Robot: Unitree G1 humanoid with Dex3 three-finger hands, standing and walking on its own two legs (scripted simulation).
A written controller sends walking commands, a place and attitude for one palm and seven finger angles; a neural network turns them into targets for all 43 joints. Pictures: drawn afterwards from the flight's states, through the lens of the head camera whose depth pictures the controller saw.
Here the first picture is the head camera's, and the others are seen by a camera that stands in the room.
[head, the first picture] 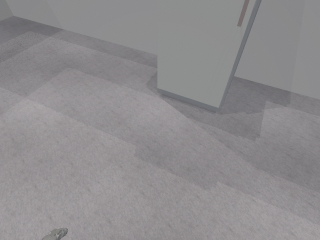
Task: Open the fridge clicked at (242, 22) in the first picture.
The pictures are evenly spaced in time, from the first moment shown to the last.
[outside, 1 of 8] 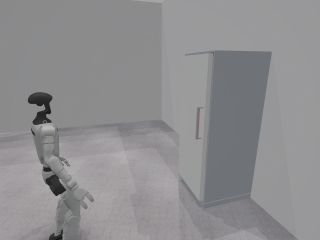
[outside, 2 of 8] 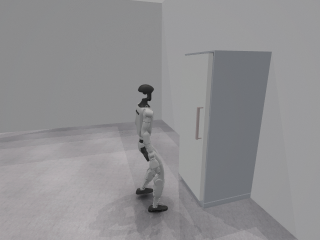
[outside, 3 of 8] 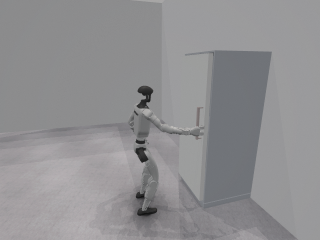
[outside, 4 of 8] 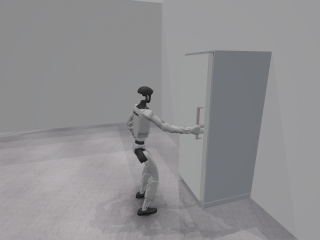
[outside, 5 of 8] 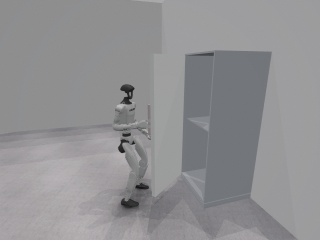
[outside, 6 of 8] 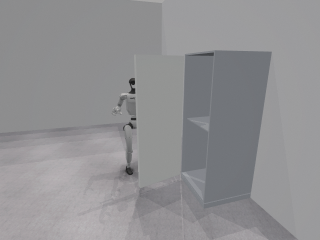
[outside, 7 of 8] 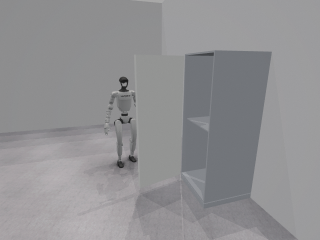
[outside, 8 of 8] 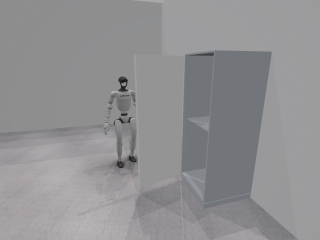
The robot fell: no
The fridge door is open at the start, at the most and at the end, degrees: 0 85 76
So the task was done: yes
